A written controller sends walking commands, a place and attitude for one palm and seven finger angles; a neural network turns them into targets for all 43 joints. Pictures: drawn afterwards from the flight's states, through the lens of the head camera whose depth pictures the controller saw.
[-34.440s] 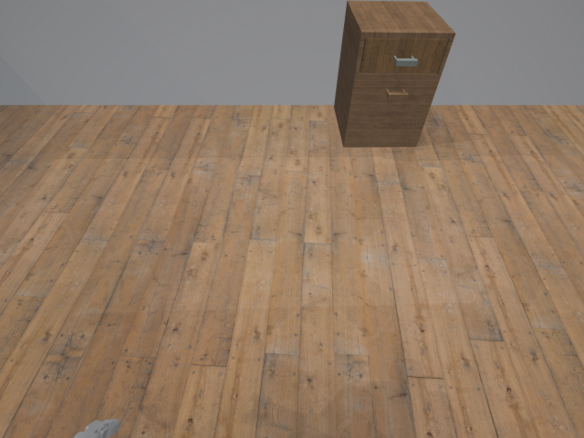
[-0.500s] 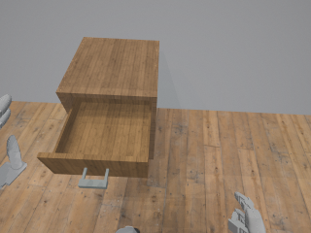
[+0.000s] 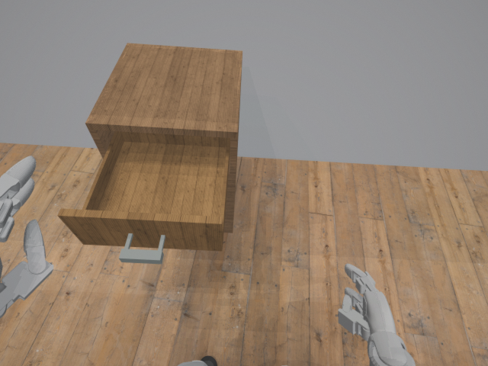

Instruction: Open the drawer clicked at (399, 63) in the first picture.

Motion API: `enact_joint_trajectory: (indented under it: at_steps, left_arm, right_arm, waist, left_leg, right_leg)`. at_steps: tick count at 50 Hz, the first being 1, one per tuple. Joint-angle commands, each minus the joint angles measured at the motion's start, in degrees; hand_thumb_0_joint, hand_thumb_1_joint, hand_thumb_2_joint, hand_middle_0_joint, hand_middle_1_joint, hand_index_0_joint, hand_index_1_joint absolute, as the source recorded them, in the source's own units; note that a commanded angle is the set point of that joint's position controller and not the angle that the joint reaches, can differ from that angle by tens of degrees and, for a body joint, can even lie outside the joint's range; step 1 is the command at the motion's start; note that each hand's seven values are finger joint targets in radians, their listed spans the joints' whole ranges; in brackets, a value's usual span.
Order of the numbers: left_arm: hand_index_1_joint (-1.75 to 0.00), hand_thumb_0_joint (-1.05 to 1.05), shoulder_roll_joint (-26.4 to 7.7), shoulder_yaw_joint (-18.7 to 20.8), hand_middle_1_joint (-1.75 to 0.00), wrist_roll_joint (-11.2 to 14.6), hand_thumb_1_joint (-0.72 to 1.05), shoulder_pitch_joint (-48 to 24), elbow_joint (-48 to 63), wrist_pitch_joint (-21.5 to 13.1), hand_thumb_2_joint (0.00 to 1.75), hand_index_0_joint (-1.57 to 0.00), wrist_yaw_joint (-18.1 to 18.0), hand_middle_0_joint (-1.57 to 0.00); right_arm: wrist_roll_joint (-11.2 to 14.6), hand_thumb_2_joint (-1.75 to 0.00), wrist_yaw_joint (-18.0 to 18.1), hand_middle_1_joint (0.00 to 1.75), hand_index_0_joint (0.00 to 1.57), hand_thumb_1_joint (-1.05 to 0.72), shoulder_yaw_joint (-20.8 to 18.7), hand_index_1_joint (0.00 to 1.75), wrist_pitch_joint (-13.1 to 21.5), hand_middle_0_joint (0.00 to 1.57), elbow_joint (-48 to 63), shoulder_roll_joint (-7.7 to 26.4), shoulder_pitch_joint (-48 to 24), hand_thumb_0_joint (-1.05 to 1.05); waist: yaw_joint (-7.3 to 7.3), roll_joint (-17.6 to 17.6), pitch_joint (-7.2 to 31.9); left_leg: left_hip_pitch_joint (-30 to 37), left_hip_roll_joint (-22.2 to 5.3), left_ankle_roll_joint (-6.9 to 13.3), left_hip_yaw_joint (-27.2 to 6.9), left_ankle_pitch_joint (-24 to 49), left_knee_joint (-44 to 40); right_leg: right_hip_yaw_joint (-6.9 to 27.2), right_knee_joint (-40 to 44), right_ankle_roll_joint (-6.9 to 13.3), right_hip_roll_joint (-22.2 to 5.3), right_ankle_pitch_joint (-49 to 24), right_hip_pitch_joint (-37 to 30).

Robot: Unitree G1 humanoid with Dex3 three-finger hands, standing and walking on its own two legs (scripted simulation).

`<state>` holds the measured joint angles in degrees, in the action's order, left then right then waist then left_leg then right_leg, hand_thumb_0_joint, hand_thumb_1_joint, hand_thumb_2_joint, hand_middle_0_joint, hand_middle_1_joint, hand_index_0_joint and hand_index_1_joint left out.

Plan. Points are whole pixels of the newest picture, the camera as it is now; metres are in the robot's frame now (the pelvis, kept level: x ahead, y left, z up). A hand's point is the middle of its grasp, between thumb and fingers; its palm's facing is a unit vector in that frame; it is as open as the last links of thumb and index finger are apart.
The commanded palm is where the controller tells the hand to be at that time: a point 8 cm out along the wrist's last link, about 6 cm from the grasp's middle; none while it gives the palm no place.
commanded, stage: stop stepping back and stand still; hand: left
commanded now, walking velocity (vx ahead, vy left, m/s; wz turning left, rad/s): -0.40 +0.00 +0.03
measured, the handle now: (144, 247) +0.39 +0.28 -0.24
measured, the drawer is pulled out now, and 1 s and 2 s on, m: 0.29 0.29 0.29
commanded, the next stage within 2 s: let the arm hang, fingers relaxed in 0.96 s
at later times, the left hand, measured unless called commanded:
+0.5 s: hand out of the picture +0.05 +0.19 +0.15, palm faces +0.40 -0.78 -0.48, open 7.4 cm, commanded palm -0.02 +0.24 +0.18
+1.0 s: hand out of the picture +0.02 +0.19 +0.15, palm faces +0.41 -0.82 -0.40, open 7.4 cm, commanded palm -0.05 +0.24 +0.18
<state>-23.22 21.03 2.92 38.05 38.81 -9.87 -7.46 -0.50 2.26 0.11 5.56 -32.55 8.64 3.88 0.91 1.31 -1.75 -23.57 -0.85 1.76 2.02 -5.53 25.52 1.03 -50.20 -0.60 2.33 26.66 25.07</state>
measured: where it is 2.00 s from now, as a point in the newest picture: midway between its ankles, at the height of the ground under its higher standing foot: outside the picture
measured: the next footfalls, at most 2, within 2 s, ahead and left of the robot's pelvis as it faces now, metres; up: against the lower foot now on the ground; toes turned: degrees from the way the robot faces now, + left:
right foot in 0.14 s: -0.11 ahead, -0.15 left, +0.00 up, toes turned +3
left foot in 0.48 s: -0.16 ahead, +0.07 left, +0.00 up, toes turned +9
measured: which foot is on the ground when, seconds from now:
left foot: down 0.00-0.16, up 0.18-0.46, down 0.48-0.70, up 0.72-0.94, down 0.96-1.00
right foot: up 0.00-0.12, down 0.14-1.00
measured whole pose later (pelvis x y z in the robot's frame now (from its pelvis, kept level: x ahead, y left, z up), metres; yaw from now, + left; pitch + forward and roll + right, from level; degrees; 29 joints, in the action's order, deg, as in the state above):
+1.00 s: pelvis -0.15 -0.05 +0.00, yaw +6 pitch +0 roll +0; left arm -19.7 16.9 0.9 37.3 36.0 -11.1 -9.6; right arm -0.2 4.1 -0.6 5.2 -35.1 11.8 13.4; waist -0.7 2.1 -2.5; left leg -15.3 -1.1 1.5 2.7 -12.6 28.5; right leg -7.3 -29.1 2.9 0.8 14.2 15.4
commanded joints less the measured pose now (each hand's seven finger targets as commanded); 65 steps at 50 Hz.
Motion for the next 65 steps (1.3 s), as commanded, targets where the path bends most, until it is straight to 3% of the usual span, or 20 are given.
enact_joint_trajectory:
  at_steps: [1,6,8,10,14,20,23,26,28,33,36,37,42,46,49,52,53,55,60,65]
  left_arm:
    - [-0.3,0.0,-8.2,8.0,-0.3,1.2,0.9,1.7,12.7,-3.7,0.9,-0.2,-1.6,-0.2]
    - [-0.3,0.0,-9.2,9.9,-0.3,1.7,0.9,5.3,10.1,-3.5,0.9,-0.2,-1.1,-0.2]
    - [-0.3,0.0,-12.1,11.3,-0.3,1.2,0.9,4.7,11.0,-3.8,0.9,-0.2,-1.0,-0.2]
    - [-0.3,0.0,-8.7,8.1,-0.3,1.2,0.9,1.0,6.5,-2.8,0.9,-0.2,-1.7,-0.2]
    - [-0.3,0.0,-7.1,8.0,-0.3,-0.4,0.9,1.6,0.7,-4.4,0.9,-0.2,-2.2,-0.2]
    - [-0.3,0.0,-7.3,6.3,-0.3,-2.4,0.9,-1.0,2.9,-6.4,0.9,-0.2,-3.8,-0.2]
    - [-0.3,0.0,-8.2,6.9,-0.3,-1.6,0.9,2.7,8.3,-7.1,0.9,-0.2,-3.8,-0.2]
    - [-0.3,0.0,-9.5,9.1,-0.3,-1.3,0.9,4.8,11.1,-7.2,0.9,-0.2,-3.2,-0.2]
    - [-0.3,0.0,-10.8,10.5,-0.3,-1.9,0.9,3.5,12.5,-6.9,0.9,-0.2,-3.3,-0.2]
    - [-0.3,0.0,-6.3,7.9,-0.3,-1.1,0.9,-1.6,-0.6,-5.6,0.9,-0.2,-2.5,-0.2]
    - [-0.3,0.0,-7.0,7.4,-0.3,-1.1,0.9,-3.8,-4.3,-5.6,0.9,-0.2,-1.8,-0.2]
    - [-0.3,0.0,-4.2,4.3,-0.3,-1.3,0.9,-4.2,-4.5,-5.8,0.9,-0.2,-1.2,-0.2]
    - [-0.3,0.0,-5.7,3.4,-0.3,-1.7,0.9,-7.4,3.0,-6.8,0.9,-0.2,-1.7,-0.2]
    - [-0.3,0.0,-7.3,3.9,-0.3,-1.9,0.9,-4.3,12.5,-6.0,0.9,-0.2,-4.1,-0.2]
    - [-0.3,0.0,-8.0,5.9,-0.3,-1.6,0.9,-2.7,16.2,-6.6,0.9,-0.2,-4.6,-0.2]
    - [-0.3,0.0,-8.9,9.0,-0.3,-1.1,0.9,1.7,10.3,-5.4,0.9,-0.2,-4.2,-0.2]
    - [-0.3,0.0,6.2,-18.3,-0.3,-6.8,0.9,-7.4,-39.6,3.2,0.9,-0.2,3.7,-0.2]
    - [-0.3,0.0,8.3,-16.0,-0.3,-6.2,0.9,-9.6,-41.9,10.5,0.9,-0.2,5.9,-0.2]
    - [-0.3,0.0,3.2,-15.8,-0.3,-5.1,0.9,-16.8,-58.0,9.5,0.9,-0.2,6.5,-0.2]
    - [-0.3,0.0,3.7,-17.6,-0.3,-4.1,0.9,-21.7,-74.5,10.6,0.9,-0.2,6.0,-0.2]
  right_arm:
    - [-0.4,-0.9,0.7,0.3,0.2,-0.9,-2.7,0.3,2.4,0.2,6.3,10.0,-1.2,0.0]
    - [0.5,-0.9,0.5,0.3,0.2,-0.9,-3.1,0.3,2.0,0.2,7.8,10.4,-0.2,0.0]
    - [1.3,-0.9,0.5,0.3,0.2,-0.9,-3.9,0.3,0.5,0.2,7.5,9.7,1.8,0.0]
    - [3.0,-0.9,1.2,0.3,0.2,-0.9,-4.5,0.3,0.8,0.2,6.3,9.4,2.2,0.0]
    - [1.6,-0.9,2.4,0.3,0.2,-0.9,-2.8,0.3,-0.1,0.2,5.9,7.7,0.8,0.0]
    - [0.9,-0.9,1.8,0.3,0.2,-0.9,-3.2,0.3,3.1,0.2,5.1,9.3,2.3,0.0]
    - [1.1,-0.9,1.5,0.3,0.2,-0.9,-3.9,0.3,3.9,0.2,6.2,9.8,3.9,0.0]
    - [1.4,-0.9,0.6,0.3,0.2,-0.9,-5.0,0.3,4.0,0.2,6.8,10.5,5.6,0.0]
    - [1.1,-0.9,1.0,0.3,0.2,-0.9,-3.9,0.3,4.5,0.2,5.6,9.0,5.6,0.0]
    - [2.0,-0.9,1.1,0.3,0.2,-0.9,-3.7,0.3,3.5,0.2,3.7,11.0,3.9,0.0]
    - [2.6,-0.9,0.8,0.3,0.2,-0.9,-4.8,0.3,1.9,0.2,4.7,10.3,4.5,0.0]
    - [2.3,-0.9,0.3,0.3,0.2,-0.9,-5.5,0.3,1.2,0.2,4.5,11.0,5.3,0.0]
    - [1.0,-0.9,0.7,0.3,0.2,-0.9,-2.1,0.3,1.0,0.2,5.2,8.0,1.9,0.0]
    - [0.0,-0.9,2.3,0.3,0.2,-0.9,-1.8,0.3,2.9,0.2,6.1,7.9,2.3,0.0]
    - [-0.3,-0.9,2.1,0.3,0.2,-0.9,-2.2,0.3,3.2,0.2,7.3,9.7,3.0,0.0]
    - [0.7,-0.9,1.5,0.3,0.2,-0.9,-2.0,0.3,3.7,0.2,6.4,7.7,3.3,0.0]
    - [-0.3,-0.9,-2.8,0.3,0.2,-0.9,-5.3,0.3,7.0,0.2,-8.2,14.0,2.3,0.0]
    - [-0.4,-0.9,-2.4,0.3,0.2,-0.9,-4.6,0.3,1.0,0.2,-6.3,11.0,8.6,0.0]
    - [0.0,-0.9,-1.9,0.3,0.2,-0.9,-3.1,0.3,-2.2,0.2,-7.8,10.8,8.9,0.0]
    - [-0.8,-0.9,-1.7,0.3,0.2,-0.9,-1.5,0.3,-5.0,0.2,-13.0,9.1,7.8,0.0]
  waist:
    - [-1.0,-13.6,10.3]
    - [-0.29,-13.1,10.0]
    - [-1.57,5.6,9.8]
    - [-2.96,12.8,5.0]
    - [-4.1,1.0,4.3]
    - [-1.37,9.1,7.8]
    - [-1.89,-1.7,10.3]
    - [-1.92,-11.7,10.5]
    - [-2.85,-18.0,4.8]
    - [-1.99,-4.7,-1.3]
    - [-1.88,15.2,1.0]
    - [-2.99,12.6,-1.3]
    - [-2.71,6.2,2.1]
    - [-1.73,-3.0,4.2]
    - [-0.71,-18.4,3.6]
    - [-1.09,-13.7,4.3]
    - [-4.82,-12.7,1.8]
    - [-2.81,-4.1,5.4]
    - [-1.24,14.2,10.1]
    - [-1.19,-5.4,1.8]
  left_leg:
    - [1.8,-15.8,6.8,-12.1,2.7,-9.4]
    - [-4.3,-6.2,0.4,-5.6,-25.3,-4.0]
    - [5.9,2.9,-3.7,1.8,-21.8,25.6]
    - [-5.6,4.6,-3.6,-5.3,-18.9,47.8]
    - [-7.3,-0.4,-2.6,-3.8,-15.2,33.9]
    - [3.5,2.4,1.2,2.9,-16.6,-0.1]
    - [12.6,-2.2,2.4,1.1,-1.4,-11.1]
    - [24.5,-10.7,4.5,-4.7,16.5,-5.0]
    - [20.4,-13.6,6.2,-9.8,8.3,-6.7]
    - [-0.3,-8.9,4.7,-2.8,-11.4,2.7]
    - [-7.6,2.1,0.5,0.1,-25.3,31.1]
    - [-7.0,1.3,0.1,-3.8,-21.4,37.3]
    - [3.2,-0.8,0.3,0.0,-14.3,21.7]
    - [14.2,0.6,1.0,1.8,-11.4,-1.0]
    - [12.0,-13.4,5.2,-18.4,-11.8,-12.4]
    - [5.4,-12.3,4.3,-12.2,-8.3,-11.0]
    - [6.8,-10.0,2.9,-10.5,9.2,-1.3]
    - [8.5,-9.0,2.3,-7.2,17.7,3.1]
    - [7.4,-2.1,-0.6,-4.3,12.4,7.9]
    - [9.5,-3.7,0.2,-6.4,6.8,-0.9]
  right_leg:
    - [-0.4,3.0,0.0,-1.2,0.9,-7.7]
    - [-5.4,26.4,1.7,-0.3,-5.2,-18.1]
    - [6.1,40.7,6.1,-13.4,-8.8,-1.3]
    - [17.7,40.3,8.8,-22.9,-20.6,0.4]
    - [6.7,32.7,7.5,-18.1,-28.8,-10.7]
    - [8.7,31.4,4.6,-17.7,-28.1,-22.9]
    - [3.2,20.3,1.7,-11.6,-34.3,-24.6]
    - [-5.7,9.6,0.6,-4.6,-13.2,-7.1]
    - [-7.8,7.0,1.0,-3.9,0.6,0.3]
    - [-6.0,24.7,1.3,-3.5,-10.3,-17.7]
    - [25.9,42.1,7.6,-21.2,3.5,-15.9]
    - [26.3,44.3,6.3,-21.7,6.7,-10.5]
    - [6.5,40.6,8.6,-17.0,-3.7,-6.4]
    - [4.5,36.9,6.4,-14.0,0.9,-7.6]
    - [-3.4,17.5,1.2,-3.9,-4.2,-6.8]
    - [-3.8,15.1,0.5,-3.4,-3.1,-12.7]
    - [-3.4,11.7,0.7,-4.8,-11.0,-3.9]
    - [-2.3,17.5,0.1,-6.7,-15.4,-8.1]
    - [1.9,20.1,4.5,-11.5,-47.3,-19.6]
    - [1.1,24.5,3.2,-7.7,-21.1,-14.2]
